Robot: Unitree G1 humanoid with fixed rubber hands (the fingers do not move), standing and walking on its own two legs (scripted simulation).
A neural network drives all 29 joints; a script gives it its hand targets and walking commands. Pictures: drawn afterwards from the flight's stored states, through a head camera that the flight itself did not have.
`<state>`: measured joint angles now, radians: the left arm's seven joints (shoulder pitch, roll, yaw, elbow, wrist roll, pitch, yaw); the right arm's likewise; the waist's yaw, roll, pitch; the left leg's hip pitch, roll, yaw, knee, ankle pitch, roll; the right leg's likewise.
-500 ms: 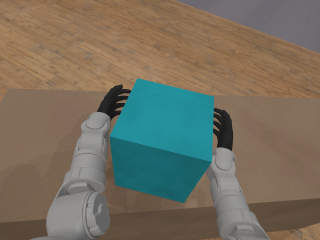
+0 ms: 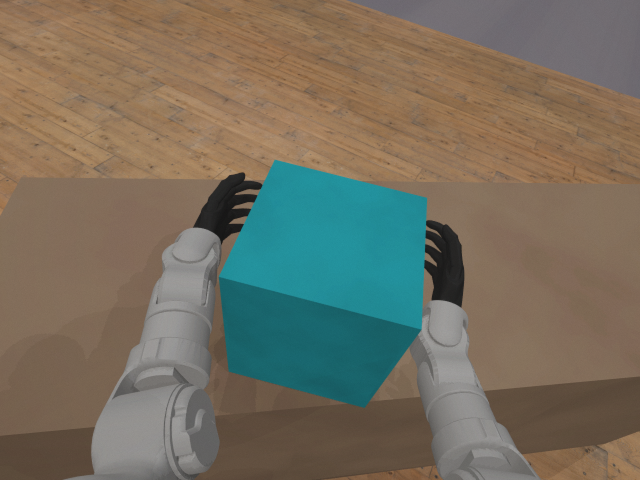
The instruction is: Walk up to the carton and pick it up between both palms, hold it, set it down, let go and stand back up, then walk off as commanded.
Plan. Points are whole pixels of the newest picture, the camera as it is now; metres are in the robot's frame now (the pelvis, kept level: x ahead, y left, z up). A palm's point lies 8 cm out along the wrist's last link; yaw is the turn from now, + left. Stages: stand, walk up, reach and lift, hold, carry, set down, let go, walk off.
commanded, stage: set down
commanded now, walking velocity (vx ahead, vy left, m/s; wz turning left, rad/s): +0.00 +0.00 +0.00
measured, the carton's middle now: (321, 289) +0.38 -0.03 +0.01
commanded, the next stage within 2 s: none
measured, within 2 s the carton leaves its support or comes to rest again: rests again in 1.80 s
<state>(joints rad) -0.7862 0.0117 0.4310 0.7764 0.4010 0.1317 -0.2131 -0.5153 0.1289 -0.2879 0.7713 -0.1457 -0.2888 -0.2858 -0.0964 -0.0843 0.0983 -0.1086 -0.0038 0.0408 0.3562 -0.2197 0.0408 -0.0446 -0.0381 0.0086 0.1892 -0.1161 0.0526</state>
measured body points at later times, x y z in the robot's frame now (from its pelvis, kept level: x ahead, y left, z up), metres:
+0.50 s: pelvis -0.01 +0.00 +0.00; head +0.03 +0.04 +0.45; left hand +0.44 +0.12 +0.08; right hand +0.36 -0.18 +0.07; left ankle -0.02 +0.09 -0.75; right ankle -0.01 -0.16 -0.75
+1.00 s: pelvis -0.01 +0.00 +0.00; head +0.04 +0.04 +0.44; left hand +0.44 +0.12 +0.07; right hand +0.36 -0.18 +0.07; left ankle -0.02 +0.09 -0.75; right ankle -0.01 -0.16 -0.75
